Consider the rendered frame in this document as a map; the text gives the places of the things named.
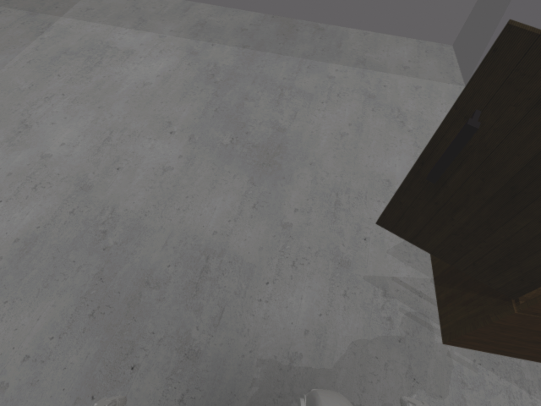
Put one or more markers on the right robot thigh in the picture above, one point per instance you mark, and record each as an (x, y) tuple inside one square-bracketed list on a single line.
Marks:
[(322, 397)]

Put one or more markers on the cupboard door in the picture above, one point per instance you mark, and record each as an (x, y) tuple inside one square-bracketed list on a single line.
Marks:
[(483, 215)]

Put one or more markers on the handle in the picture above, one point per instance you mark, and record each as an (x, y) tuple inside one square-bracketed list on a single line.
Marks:
[(465, 134)]

